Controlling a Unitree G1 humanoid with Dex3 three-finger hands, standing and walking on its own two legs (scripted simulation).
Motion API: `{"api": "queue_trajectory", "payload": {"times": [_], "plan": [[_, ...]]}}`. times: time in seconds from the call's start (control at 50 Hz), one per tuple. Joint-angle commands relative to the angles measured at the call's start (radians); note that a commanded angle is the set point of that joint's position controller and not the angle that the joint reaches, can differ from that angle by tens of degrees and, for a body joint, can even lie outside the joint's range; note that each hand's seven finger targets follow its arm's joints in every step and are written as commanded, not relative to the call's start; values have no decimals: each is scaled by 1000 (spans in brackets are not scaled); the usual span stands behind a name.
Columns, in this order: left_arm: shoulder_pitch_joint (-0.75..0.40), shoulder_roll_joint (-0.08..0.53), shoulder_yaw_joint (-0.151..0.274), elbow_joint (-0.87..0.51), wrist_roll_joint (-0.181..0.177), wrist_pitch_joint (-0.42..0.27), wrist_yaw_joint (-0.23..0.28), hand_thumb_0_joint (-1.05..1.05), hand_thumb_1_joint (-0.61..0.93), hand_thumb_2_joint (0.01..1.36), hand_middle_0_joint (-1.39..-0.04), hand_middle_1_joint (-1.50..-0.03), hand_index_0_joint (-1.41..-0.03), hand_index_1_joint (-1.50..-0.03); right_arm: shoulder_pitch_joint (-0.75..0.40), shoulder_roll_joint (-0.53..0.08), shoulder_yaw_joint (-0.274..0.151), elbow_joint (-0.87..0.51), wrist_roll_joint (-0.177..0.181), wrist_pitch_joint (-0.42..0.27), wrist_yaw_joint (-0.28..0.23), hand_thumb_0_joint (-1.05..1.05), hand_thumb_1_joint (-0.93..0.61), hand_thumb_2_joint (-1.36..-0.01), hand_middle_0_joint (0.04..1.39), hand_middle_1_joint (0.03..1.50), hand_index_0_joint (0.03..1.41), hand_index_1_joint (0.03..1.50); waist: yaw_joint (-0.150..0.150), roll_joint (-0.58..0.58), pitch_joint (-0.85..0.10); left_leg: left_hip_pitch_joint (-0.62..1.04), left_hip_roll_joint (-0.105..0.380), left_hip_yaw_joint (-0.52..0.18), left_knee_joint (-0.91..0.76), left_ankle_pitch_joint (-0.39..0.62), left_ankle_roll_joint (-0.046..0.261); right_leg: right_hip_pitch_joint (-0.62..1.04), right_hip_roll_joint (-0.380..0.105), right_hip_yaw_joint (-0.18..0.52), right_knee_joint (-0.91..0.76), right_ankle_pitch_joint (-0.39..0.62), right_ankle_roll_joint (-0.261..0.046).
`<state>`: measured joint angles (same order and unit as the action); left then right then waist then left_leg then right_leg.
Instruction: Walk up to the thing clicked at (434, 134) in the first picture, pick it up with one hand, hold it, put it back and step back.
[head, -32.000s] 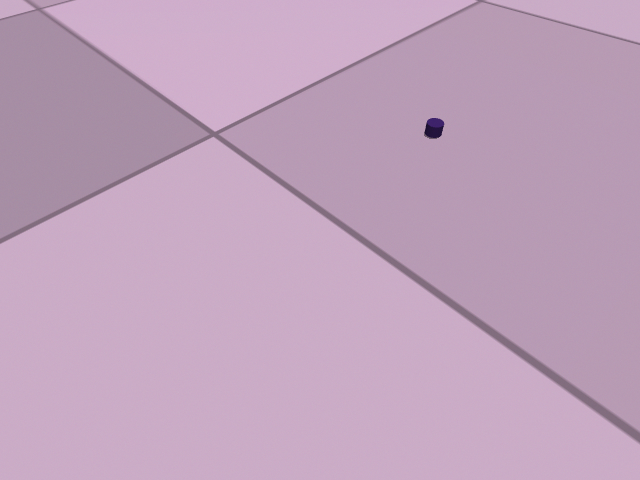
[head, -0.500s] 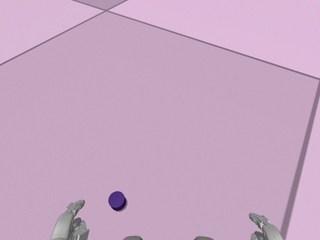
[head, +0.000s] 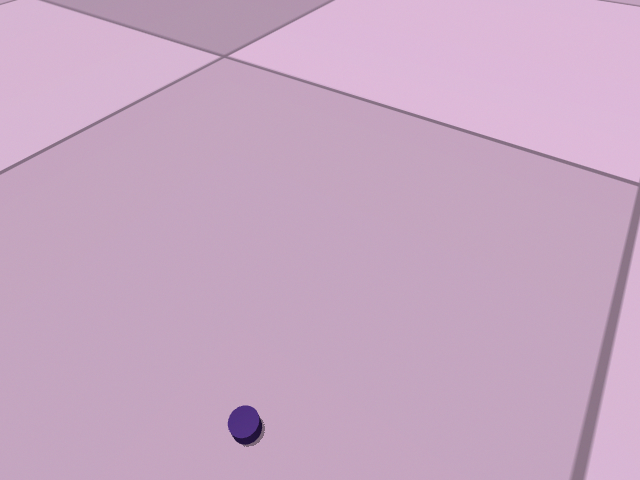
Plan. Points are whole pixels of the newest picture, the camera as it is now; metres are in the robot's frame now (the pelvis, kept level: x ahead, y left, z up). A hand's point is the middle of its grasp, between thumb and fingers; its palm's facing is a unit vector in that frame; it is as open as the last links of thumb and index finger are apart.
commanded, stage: stand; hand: left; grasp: from above
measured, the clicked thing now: (245, 424) +0.41 +0.26 -0.74
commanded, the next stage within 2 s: step back in 1.86 s
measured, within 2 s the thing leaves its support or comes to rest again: neither
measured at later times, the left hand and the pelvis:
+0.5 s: hand out of the picture +0.03 +0.23 -0.15, palm faces +0.03 -0.94 -0.35, open 7.4 cm; pelvis -0.01 -0.01 +0.01, yaw +0 degrees
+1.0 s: hand out of the picture +0.07 +0.22 -0.15, palm faces +0.02 -0.94 -0.33, open 7.4 cm; pelvis +0.00 -0.02 +0.01, yaw +0 degrees
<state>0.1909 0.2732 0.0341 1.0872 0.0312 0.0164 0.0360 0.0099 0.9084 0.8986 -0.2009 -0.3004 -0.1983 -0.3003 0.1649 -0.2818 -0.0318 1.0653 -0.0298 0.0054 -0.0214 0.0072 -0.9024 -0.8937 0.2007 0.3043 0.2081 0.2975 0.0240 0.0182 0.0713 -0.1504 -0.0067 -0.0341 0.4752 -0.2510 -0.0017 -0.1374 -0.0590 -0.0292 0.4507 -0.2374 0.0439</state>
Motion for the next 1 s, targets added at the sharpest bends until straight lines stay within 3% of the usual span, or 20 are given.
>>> {"api": "queue_trajectory", "payload": {"times": [0.0,0.1,0.2,0.32,0.5,0.7,0.82,0.86,0.92,0.98], "plan": [[-44,194,31,-27,0,-27,9,0,900,900,-200,-300,-200,-301,-27,-195,-36,-38,5,-25,-16,0,-900,-900,200,300,200,300,-9,-10,-27,-18,94,-90,-148,103,29,26,-53,58,-121,77,-44],[-55,207,33,-3,2,-28,6,0,900,900,-200,-300,-200,-301,-46,-199,-37,-22,3,-20,-10,0,-900,-900,200,300,200,300,-8,-14,-3,-31,96,-96,-184,24,25,17,-52,57,-146,23,-42],[-60,218,35,11,-1,-33,3,0,900,900,-200,-300,-200,-301,-61,-201,-33,-16,5,-21,-6,0,-900,-900,200,300,200,300,-5,-25,-23,-17,99,-97,-186,54,29,29,-61,65,-160,40,-44],[-64,231,36,20,-3,-30,-5,0,900,900,-200,-300,-200,-301,-61,-218,-30,-6,5,-21,-4,0,-900,-900,200,300,200,300,-6,-4,2,-51,102,-101,-211,-19,23,19,-53,65,-164,-2,-44],[-86,241,35,19,-7,-36,-8,0,900,900,-200,-300,-200,-301,-52,-220,-21,3,7,-23,-2,0,-900,-900,200,300,200,300,-13,-22,-30,-13,105,-86,-185,69,22,20,-66,82,-175,32,-51],[-87,241,34,28,-11,-35,-10,0,900,900,-200,-300,-200,-301,-47,-222,-13,15,9,-22,-1,0,-900,-900,200,300,200,300,-14,-30,-32,-1,110,-81,-183,93,23,27,-64,80,-182,48,-50],[-94,238,32,22,-13,-39,-12,0,900,900,-200,-300,-200,-301,-55,-232,-12,12,11,-26,-1,0,-900,-900,200,300,200,300,-15,-26,-52,15,117,-77,-178,168,20,42,-64,75,-176,111,-49],[-107,241,33,22,-13,-40,-12,0,900,900,-200,-300,-200,-301,-52,-230,-10,15,10,-25,-1,0,-900,-900,200,300,200,300,-18,-24,-45,6,116,-74,-177,144,21,43,-65,79,-182,92,-47],[-109,242,35,16,-15,-42,-13,0,900,900,-200,-300,-200,-301,-58,-235,-11,12,11,-28,-2,0,-900,-900,200,300,200,300,-19,-18,-80,25,122,-72,-167,222,22,70,-71,75,-166,198,-49],[-120,243,35,13,-17,-42,-13,0,900,900,-200,-300,-200,-301,-62,-237,-8,14,11,-29,-2,0,-900,-900,200,300,200,300,-19,-13,-81,27,125,-69,-173,239,20,77,-71,71,-162,213,-47]]}}
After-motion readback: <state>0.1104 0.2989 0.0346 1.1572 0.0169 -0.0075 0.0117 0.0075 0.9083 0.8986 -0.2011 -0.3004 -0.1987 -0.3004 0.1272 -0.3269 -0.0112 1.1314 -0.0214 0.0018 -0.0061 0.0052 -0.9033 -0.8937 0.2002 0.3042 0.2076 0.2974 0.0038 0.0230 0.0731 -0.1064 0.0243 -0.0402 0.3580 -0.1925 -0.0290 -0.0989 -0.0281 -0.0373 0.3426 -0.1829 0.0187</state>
